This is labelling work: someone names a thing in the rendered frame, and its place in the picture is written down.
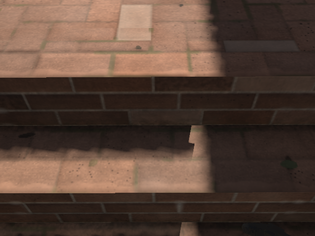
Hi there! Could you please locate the right robot hand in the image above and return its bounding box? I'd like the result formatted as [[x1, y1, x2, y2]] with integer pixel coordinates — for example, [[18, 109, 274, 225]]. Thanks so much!
[[241, 222, 290, 236]]

